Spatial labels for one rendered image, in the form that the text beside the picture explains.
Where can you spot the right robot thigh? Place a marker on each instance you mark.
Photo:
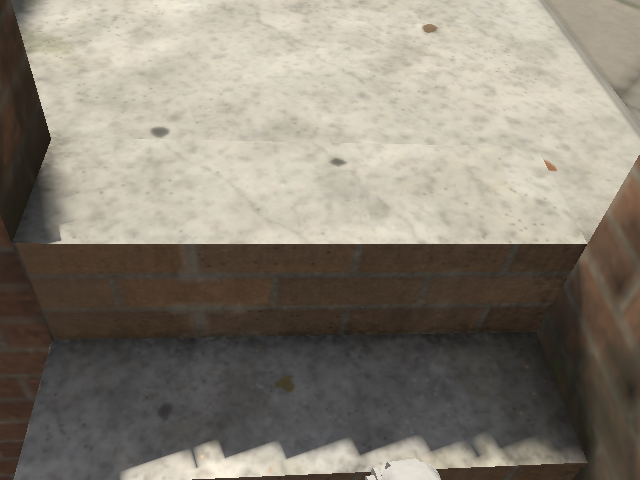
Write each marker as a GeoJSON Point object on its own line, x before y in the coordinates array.
{"type": "Point", "coordinates": [409, 469]}

